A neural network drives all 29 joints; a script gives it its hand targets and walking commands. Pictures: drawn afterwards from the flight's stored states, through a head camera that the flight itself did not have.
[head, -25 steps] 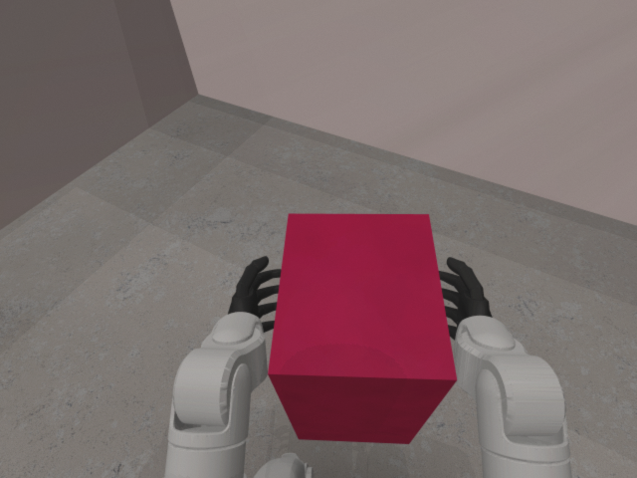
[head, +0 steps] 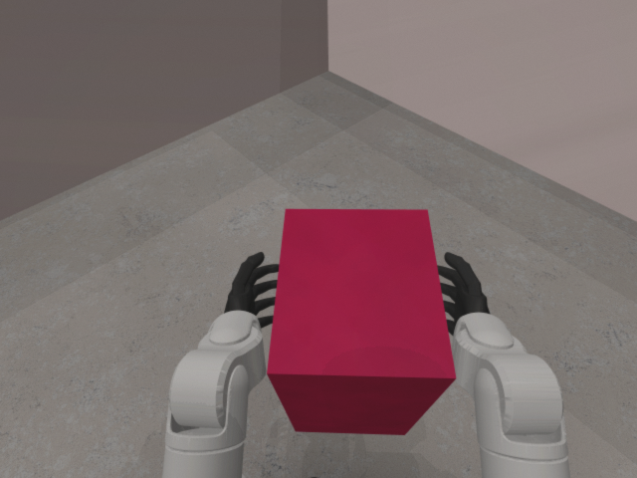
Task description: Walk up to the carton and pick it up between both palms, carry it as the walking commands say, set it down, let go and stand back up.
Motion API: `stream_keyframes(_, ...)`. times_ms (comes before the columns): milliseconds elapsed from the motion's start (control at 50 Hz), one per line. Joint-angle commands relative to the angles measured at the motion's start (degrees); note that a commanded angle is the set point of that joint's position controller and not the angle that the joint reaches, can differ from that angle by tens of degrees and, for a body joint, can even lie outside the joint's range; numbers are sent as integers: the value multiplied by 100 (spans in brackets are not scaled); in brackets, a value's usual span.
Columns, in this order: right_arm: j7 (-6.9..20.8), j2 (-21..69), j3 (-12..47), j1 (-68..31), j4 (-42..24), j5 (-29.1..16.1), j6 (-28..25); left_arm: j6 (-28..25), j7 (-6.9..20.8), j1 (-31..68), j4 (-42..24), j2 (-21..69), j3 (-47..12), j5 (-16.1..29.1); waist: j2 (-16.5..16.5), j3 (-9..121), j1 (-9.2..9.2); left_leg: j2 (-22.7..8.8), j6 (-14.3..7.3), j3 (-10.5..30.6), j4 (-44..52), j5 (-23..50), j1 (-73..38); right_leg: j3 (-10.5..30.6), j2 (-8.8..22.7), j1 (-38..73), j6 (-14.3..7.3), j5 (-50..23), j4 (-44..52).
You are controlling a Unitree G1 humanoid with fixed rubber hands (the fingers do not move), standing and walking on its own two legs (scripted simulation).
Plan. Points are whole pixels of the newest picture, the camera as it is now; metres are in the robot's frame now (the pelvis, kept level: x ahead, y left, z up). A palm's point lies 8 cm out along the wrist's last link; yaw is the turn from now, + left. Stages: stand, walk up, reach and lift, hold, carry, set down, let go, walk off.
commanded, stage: carry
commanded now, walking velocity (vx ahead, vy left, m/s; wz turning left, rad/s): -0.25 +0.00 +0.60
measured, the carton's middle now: (352, 336) +0.30 +0.01 +0.02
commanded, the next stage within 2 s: none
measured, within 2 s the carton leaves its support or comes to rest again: neither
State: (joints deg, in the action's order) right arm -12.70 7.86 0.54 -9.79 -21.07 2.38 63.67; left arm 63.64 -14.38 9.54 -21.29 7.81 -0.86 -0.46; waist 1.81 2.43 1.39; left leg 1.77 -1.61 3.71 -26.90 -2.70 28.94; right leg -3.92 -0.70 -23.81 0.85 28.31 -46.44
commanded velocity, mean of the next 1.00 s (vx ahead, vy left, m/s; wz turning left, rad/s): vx -0.18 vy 0.00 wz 0.44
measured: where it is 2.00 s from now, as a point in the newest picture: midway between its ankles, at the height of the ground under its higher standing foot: outside the picture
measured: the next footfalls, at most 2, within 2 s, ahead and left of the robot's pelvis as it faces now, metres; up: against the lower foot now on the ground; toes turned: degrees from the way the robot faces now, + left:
right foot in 0.06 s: -0.02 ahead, -0.11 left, +0.00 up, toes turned -6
left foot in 0.42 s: -0.17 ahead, +0.16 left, +0.00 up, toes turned +22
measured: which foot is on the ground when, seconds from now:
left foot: down 0.00-0.08, up 0.10-0.40, down 0.42-0.80, up 0.82-1.00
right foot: up 0.00-0.04, down 0.06-0.42, up 0.44-0.80, down 0.82-1.00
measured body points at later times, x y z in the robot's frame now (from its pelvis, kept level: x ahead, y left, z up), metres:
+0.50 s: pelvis -0.19 +0.03 -0.01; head -0.17 +0.05 +0.44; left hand +0.04 +0.24 +0.05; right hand +0.13 +0.01 +0.06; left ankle -0.21 +0.14 -0.73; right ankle -0.10 -0.10 -0.69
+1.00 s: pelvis -0.36 -0.03 +0.01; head -0.34 -0.05 +0.46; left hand -0.18 +0.22 +0.10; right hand -0.04 +0.01 +0.09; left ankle -0.40 +0.09 -0.65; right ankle -0.30 -0.12 -0.73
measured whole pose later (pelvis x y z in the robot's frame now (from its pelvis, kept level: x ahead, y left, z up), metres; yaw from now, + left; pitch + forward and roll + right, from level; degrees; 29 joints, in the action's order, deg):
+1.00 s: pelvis -0.36 -0.03 +0.01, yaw +32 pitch +2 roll +3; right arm -13.7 8.0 1.2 -10.9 -18.9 2.1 67.0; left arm 64.8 -12.7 7.1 -20.2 7.6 -1.0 -2.3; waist 0.0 2.3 -1.3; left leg 0.4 1.8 -3.3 -61.5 -20.6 33.5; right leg -8.3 6.5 -15.7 -0.7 15.8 -29.7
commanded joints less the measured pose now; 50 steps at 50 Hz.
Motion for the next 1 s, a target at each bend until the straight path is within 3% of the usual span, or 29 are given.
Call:
stream_keyframes(0,741,5306,2490,-1108,-619,-1255,-73,-36,895,1293,-354,5678,-2720,1441,898,2120,-286,-1386,-197,1289,927,1078,-1563,-251,21,1030,-128,-104,1658)
stream_keyframes(20,727,5307,2534,-1182,-622,-1258,-60,-28,898,1229,-294,5681,-2642,1408,800,2098,-207,-1152,28,1018,916,486,-1056,-463,124,1826,-189,-624,2531)
stream_keyframes(40,707,5320,2573,-1239,-586,-1252,-40,-18,911,1215,-222,5664,-2553,1362,274,1933,-176,-789,163,722,548,-539,-265,-33,664,2523,-361,-830,2900)
stream_keyframes(60,711,5337,2638,-1315,-614,-1234,-27,-48,918,1297,-202,5659,-2521,1302,-1229,1663,-70,24,434,-248,-770,-1840,734,1152,2081,2631,-977,-1088,3322)
stream_keyframes(80,754,5331,2758,-1735,-906,-1304,-42,-107,935,1342,-256,5820,-2543,1262,-1929,1330,-96,37,472,-767,-3010,-3152,1139,1653,3405,1491,-1602,-2699,3259)
stream_keyframes(100,810,5482,2823,-2110,-897,-1442,-61,-118,960,1410,-361,5899,-2506,1264,-970,1022,-127,-348,519,-418,-4294,-2959,878,1048,3127,880,-1575,-3227,2996)
stream_keyframes(120,832,5621,2924,-2348,-952,-1586,-76,-132,976,1586,-503,5867,-2472,1234,-524,954,-138,-389,504,-308,-4873,-2557,715,499,2758,572,-1322,-2752,2900)
stream_keyframes(140,843,5689,2974,-2383,-883,-1641,-66,-134,978,1716,-590,5738,-2438,1179,-541,970,-175,-454,483,-306,-5228,-2198,686,95,2404,599,-1079,-2371,2764)
stream_keyframes(200,804,5585,2944,-2271,-649,-1677,51,-94,934,1697,-610,5361,-2280,1040,-906,899,-192,-356,531,-789,-4984,-2000,734,-401,1984,965,-905,-3279,2051)
stream_keyframes(280,703,5331,2899,-1918,-493,-1624,214,23,853,1388,-516,5002,-2118,854,-1539,1189,-207,-307,482,-1086,-3017,-2183,164,-454,2130,1399,-734,-4093,1729)
stream_keyframes(360,682,5167,2739,-1738,-315,-1562,314,89,776,1174,-308,4964,-2103,788,-1662,1601,-152,-231,391,-1184,-1160,-2057,-441,-424,2363,1842,-528,-4902,1210)
stream_keyframes(400,711,5150,2603,-1696,-225,-1453,319,99,760,1270,-201,4994,-2133,853,-872,1410,-230,-530,357,-725,485,-487,-1177,-685,2076,955,33,-3221,440)
stream_keyframes(420,719,5134,2516,-1604,-202,-1402,276,106,777,1318,-314,5074,-2243,899,964,1446,-221,-1811,-160,925,111,2810,-2068,-838,1489,-692,376,-283,-418)
stream_keyframes(440,752,5361,2384,-1572,-254,-1393,166,61,828,1688,-566,5382,-2615,1099,2060,1464,-225,-2452,-815,2018,-3,4931,-2184,-424,962,-1446,513,1279,-1437)
stream_keyframes(460,802,5635,2350,-1613,-375,-1425,92,-7,856,1988,-730,5658,-2848,1240,1465,1656,-211,-2262,-869,1603,-255,5398,-2326,126,893,-1453,414,1083,-2208)
stream_keyframes(500,869,5868,2338,-1707,-482,-1402,-73,-125,951,2331,-840,6062,-3150,1540,793,1841,-225,-1872,-670,971,-357,3887,-2306,472,750,-1495,298,365,-2820)
stream_keyframes(540,886,5800,2315,-1574,-564,-1327,-180,-202,1001,2331,-880,6160,-3264,1656,721,1909,-242,-1563,-530,687,-122,2464,-2183,410,598,-1281,235,-53,-2748)
stream_keyframes(580,872,5674,2305,-1521,-619,-1284,-225,-237,991,2270,-914,6072,-3271,1654,668,1898,-254,-1468,-445,884,265,1442,-2126,293,471,-1005,181,-133,-2098)
stream_keyframes(680,801,5428,2373,-1324,-593,-1252,-154,-114,921,1732,-579,5785,-3075,1489,945,2016,-283,-1525,-398,1589,1038,698,-2076,72,56,-125,40,59,-371)
stream_keyframes(740,791,5423,2512,-1425,-658,-1284,-104,-68,887,1450,-393,5707,-2897,1379,1141,2008,-241,-1215,31,1407,1511,336,-1678,-266,-222,960,-64,303,1162)
stream_keyframes(760,782,5425,2565,-1462,-664,-1287,-83,-56,876,1382,-370,5673,-2835,1345,1098,2078,-196,-1009,285,1109,1621,-397,-1407,-515,-199,1627,-104,22,2009)
stream_keyframes(780,764,5406,2599,-1533,-626,-1281,-51,-35,873,1313,-316,5643,-2770,1303,934,2029,-99,-654,561,710,1508,-1294,-902,-699,-17,2434,-221,-582,2956)
stream_keyframes(800,737,5329,2597,-1533,-536,-1250,-4,-14,881,1221,-232,5539,-2650,1234,42,1825,-70,-205,556,259,669,-1754,-180,122,696,2866,-410,-205,3274)
stream_keyframes(820,749,5272,2667,-1644,-567,-1219,38,-54,885,1357,-245,5530,-2550,1144,-1956,1558,-3,446,597,-666,-1736,-2698,471,2113,2699,1893,-1167,353,3817)
stream_keyframes(840,783,5374,2752,-2126,-766,-1283,0,-71,943,1496,-294,5710,-2549,1175,-1579,808,-105,25,507,-685,-3362,-2789,877,1758,3216,749,-1427,-500,3900)
stream_keyframes(860,812,5598,2837,-2360,-751,-1433,-18,-75,998,1614,-375,5727,-2487,1188,-911,684,-143,-263,406,-219,-4067,-2319,547,1156,2734,356,-1254,-789,3570)
stream_keyframes(880,810,5655,2816,-2392,-699,-1468,-23,-67,1029,1781,-519,5634,-2488,1189,-630,729,-166,-211,383,-323,-4387,-2008,415,562,2318,349,-1024,-999,3291)
stream_keyframes(920,798,5718,2847,-2370,-567,-1495,0,-70,1064,1863,-546,5442,-2442,1117,-834,843,-167,-226,347,-583,-4432,-1637,479,5,1819,830,-819,-1853,2688)
stream_keyframes(980,684,5475,2752,-2124,-398,-1478,107,-8,1018,1756,-513,5102,-2317,1028,-1234,999,-180,-178,315,-940,-2813,-2058,167,14,1674,1197,-708,-2708,2283)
